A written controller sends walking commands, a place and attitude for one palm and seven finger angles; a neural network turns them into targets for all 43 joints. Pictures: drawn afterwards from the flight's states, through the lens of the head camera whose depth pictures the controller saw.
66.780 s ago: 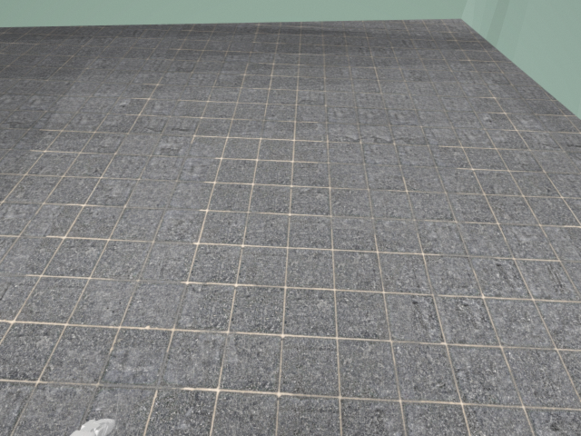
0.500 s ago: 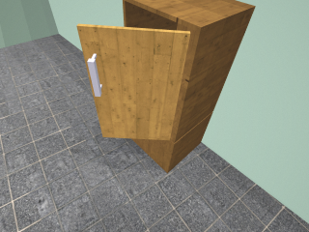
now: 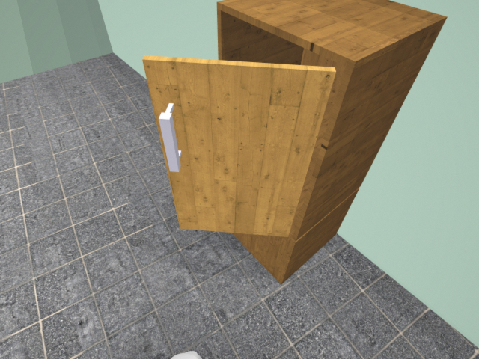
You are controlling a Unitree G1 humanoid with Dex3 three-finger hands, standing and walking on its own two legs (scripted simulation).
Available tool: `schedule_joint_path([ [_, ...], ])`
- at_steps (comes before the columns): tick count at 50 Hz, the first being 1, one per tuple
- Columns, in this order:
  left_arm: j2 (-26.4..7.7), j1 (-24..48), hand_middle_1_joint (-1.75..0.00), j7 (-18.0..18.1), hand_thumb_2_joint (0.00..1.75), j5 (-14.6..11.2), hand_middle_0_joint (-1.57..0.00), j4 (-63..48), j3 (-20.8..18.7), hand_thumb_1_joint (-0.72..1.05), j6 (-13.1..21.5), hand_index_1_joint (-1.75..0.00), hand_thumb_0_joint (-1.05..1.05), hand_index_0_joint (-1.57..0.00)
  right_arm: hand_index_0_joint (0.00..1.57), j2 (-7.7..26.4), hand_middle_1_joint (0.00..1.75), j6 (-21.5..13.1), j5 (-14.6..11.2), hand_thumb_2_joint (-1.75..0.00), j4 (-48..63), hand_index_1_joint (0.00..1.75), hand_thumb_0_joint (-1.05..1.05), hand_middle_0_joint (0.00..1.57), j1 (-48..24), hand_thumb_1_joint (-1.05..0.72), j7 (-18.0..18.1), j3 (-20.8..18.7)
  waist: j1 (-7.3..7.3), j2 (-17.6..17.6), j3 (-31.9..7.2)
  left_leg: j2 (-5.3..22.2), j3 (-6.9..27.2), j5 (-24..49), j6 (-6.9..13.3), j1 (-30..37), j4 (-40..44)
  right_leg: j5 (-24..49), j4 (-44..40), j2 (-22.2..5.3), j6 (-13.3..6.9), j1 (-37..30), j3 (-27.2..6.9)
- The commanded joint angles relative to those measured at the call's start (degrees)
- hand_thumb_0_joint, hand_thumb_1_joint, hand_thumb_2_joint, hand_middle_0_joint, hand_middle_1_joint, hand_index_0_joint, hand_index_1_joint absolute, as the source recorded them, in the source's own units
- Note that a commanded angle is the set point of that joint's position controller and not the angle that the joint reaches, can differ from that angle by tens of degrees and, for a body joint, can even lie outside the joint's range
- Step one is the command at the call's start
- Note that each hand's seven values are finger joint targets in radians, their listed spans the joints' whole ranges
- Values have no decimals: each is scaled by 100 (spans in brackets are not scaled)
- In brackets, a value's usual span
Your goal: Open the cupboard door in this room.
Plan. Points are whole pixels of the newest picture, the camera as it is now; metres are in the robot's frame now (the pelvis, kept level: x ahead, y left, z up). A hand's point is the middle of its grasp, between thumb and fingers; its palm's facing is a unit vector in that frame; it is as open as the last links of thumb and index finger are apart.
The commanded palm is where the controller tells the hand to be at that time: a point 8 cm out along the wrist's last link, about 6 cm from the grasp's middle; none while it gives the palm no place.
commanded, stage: come to a stop and stand still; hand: left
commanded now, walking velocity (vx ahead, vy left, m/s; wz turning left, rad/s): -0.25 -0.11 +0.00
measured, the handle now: (172, 138) +0.55 +0.19 +0.05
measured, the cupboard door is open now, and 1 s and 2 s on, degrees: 45 45 45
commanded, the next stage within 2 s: look again from close up in 1.36 s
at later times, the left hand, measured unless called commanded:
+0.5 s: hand out of the picture +0.04 +0.22 -0.17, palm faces +0.02 -0.97 -0.26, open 7.4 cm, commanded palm none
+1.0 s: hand out of the picture +0.00 +0.22 -0.18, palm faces -0.02 -0.98 -0.19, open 7.4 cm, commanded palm none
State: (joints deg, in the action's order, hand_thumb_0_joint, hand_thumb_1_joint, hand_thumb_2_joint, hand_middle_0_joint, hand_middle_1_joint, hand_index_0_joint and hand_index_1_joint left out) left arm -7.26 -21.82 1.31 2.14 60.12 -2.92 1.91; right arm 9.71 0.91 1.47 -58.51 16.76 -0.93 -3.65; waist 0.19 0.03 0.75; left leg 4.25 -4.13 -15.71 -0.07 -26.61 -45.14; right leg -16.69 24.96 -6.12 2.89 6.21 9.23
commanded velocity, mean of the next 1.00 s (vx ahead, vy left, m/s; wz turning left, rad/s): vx -0.01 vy -0.04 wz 0.00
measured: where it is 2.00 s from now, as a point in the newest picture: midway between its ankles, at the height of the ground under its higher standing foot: outside the picture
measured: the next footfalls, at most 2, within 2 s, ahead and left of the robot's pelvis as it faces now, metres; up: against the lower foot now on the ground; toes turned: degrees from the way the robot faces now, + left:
left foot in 0.06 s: +0.14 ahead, +0.15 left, +0.00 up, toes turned +7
right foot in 0.42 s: +0.04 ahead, -0.10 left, +0.00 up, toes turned -6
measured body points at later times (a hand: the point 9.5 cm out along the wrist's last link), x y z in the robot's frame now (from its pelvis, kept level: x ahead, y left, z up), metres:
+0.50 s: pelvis -0.01 +0.02 -0.01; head +0.00 +0.01 +0.44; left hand +0.04 +0.27 -0.15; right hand +0.04 -0.22 -0.17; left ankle +0.06 +0.14 -0.71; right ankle +0.00 -0.09 -0.74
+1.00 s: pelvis +0.01 +0.06 +0.00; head +0.02 +0.05 +0.45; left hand +0.00 +0.27 -0.16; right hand -0.02 -0.14 -0.17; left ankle +0.01 +0.13 -0.74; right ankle +0.00 -0.09 -0.74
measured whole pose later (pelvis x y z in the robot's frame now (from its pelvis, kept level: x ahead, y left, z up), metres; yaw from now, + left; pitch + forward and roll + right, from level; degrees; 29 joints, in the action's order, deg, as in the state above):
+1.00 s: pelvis +0.01 +0.06 +0.00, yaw -1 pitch +0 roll +0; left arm -7.7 -18.4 1.6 1.1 63.5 0.6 0.6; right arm 6.5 -0.6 1.5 -61.3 20.2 1.0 1.1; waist -0.6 1.8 0.9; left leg -1.6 -4.3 -16.9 3.6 -13.9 -30.8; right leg -16.3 29.9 -4.7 1.8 13.1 4.0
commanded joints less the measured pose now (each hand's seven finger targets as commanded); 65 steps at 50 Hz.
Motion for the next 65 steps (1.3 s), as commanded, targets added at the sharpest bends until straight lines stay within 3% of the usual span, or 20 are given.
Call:
schedule_joint_path([
  [1,-843,-80,-30,73,90,-27,-20,-287,-105,90,-84,-30,0,-20,20,169,30,-208,-41,-90,192,30,0,20,505,-90,47,67,-155,-632,310,-149,-345,1256,-145,1634,1590,1220,210,-500,-483,1147,-173],
  [3,-529,-568,-30,83,90,-113,-20,-333,-30,90,-188,-30,0,-20,20,1100,30,-250,-21,-90,225,30,0,20,819,-90,152,-93,-126,1206,-405,1342,1246,3926,453,2449,1966,-805,1248,77,-39,1564,-87],
  [4,-493,-574,-30,114,90,-111,-20,-387,6,90,-199,-30,0,-20,20,1275,30,-213,-24,-90,262,30,0,20,762,-90,189,-124,-174,1177,-351,1672,1422,4007,812,1972,2316,-1723,1873,237,-67,1257,-298],
  [6,-555,-437,-30,126,90,-88,-20,-304,32,90,-311,-30,0,-20,20,1220,30,-219,-17,-90,241,30,0,20,297,-90,336,-103,-129,1689,-324,1761,1564,4388,992,1767,2506,-1749,2859,192,-152,1405,-718],
  [12,-674,16,-30,-43,90,-56,-20,-601,-80,90,-505,-30,0,-20,20,1168,30,-140,-1,-90,370,30,0,20,-290,-90,456,-203,-118,799,-634,1836,1114,3480,1104,1804,2434,-1087,3180,288,-104,1845,-1025],
  [16,-586,-183,-30,-98,90,-49,-20,-691,-124,90,-548,-30,0,-20,20,1154,30,-73,49,-90,467,30,0,20,-711,-90,403,-229,60,905,-405,1687,1050,1003,872,922,2811,-876,1934,261,-231,1049,-860],
  [19,-619,-903,-30,-80,90,-12,-20,-462,-165,90,-505,-30,0,-20,20,992,30,92,54,-90,528,30,0,20,-790,-90,284,-238,312,361,-128,883,546,-1433,308,-389,2567,-109,180,490,-359,-387,-394],
  [21,-1236,-261,-30,16,90,47,-20,-772,-161,90,-392,-30,0,-20,20,178,30,201,-34,-90,690,30,0,20,-737,-90,185,-67,187,-1668,479,-219,-82,-1403,-170,-596,-159,-2704,-2048,-1408,-1121,1275,-2843],
  [22,-1289,403,-30,56,90,3,-20,-919,-145,90,-311,-30,0,-20,20,388,30,227,-19,-90,661,30,0,20,-762,-90,150,-83,28,-1179,425,-113,351,-1101,-77,59,-843,-2931,-2192,-1431,-1223,2227,-2831],
  [25,-1017,1044,-30,45,90,-42,-20,-881,-83,90,-139,-30,0,-20,20,406,30,139,22,-90,247,30,0,20,-97,-90,93,-64,-298,-969,424,-79,280,-378,-62,262,-911,-1168,-1539,-677,-931,1722,-1620],
  [29,-1012,425,-30,22,90,-82,-20,-513,-51,90,-135,-30,0,-20,20,147,30,-34,-10,-90,63,30,0,20,78,-90,150,94,-10,-593,251,-162,18,-265,-95,1038,1330,-529,-993,-630,-990,970,-1468],
  [31,-785,295,-30,-12,90,-132,-20,-365,18,90,-149,-30,0,-20,20,194,30,-141,-23,-90,-144,30,0,20,409,-90,207,157,-29,-51,298,10,453,522,35,1707,2378,-342,-467,-198,-646,1243,-1136],
  [33,-520,146,-30,-16,90,-150,-20,-270,61,90,-137,-30,0,-20,20,474,30,-167,8,-90,-175,30,0,20,302,-90,262,187,163,294,356,501,941,407,229,1004,2605,136,-438,93,-399,677,-930],
  [35,-538,134,-30,15,90,-145,-20,-12,92,90,-156,-30,0,-20,20,349,30,-235,-38,-90,-348,30,0,20,234,-90,265,242,186,808,223,408,1011,358,222,843,3016,628,-186,96,-318,104,-738],
  [37,-771,-421,-30,298,90,-125,-20,402,232,90,-47,-30,0,-20,20,494,30,-313,-133,-90,65,30,0,20,-474,-90,229,289,422,243,786,151,344,428,-24,729,1494,1607,-512,-259,-462,663,-1203],
  [38,-1037,15,-30,203,90,-104,-20,110,231,90,28,-30,0,-20,20,178,30,-188,-70,-90,106,30,0,20,158,-90,171,304,-73,-73,437,-136,339,-627,4,997,1413,-687,-863,-551,-657,1070,-1549],
  [40,-1001,413,-30,132,90,-104,-20,-114,189,90,21,-30,0,-20,20,206,30,-175,-16,-90,18,30,0,20,780,-90,113,301,-317,161,100,-140,393,-372,92,1235,1522,-1460,-497,-320,-733,1449,-1247],
  [43,-628,174,-30,94,90,-113,-20,-42,244,90,-29,-30,0,-20,20,360,30,-295,-32,-90,77,30,0,20,672,-90,166,333,-67,1026,142,334,1170,-372,352,638,2546,-453,365,246,-534,784,-634],
  [48,-451,0,-30,83,90,-119,-20,173,306,90,-17,-30,0,-20,20,349,30,-341,-69,-90,36,30,0,20,539,-90,215,346,18,27,387,180,972,102,351,727,2628,323,144,83,-478,560,-763],
  [65,-636,162,-30,127,90,-126,-20,264,218,90,-65,-30,0,-20,20,466,30,-356,-65,-90,-359,30,0,20,313,-90,279,344,2,109,209,136,627,1786,293,1646,2433,1045,72,-60,-376,406,-817],
])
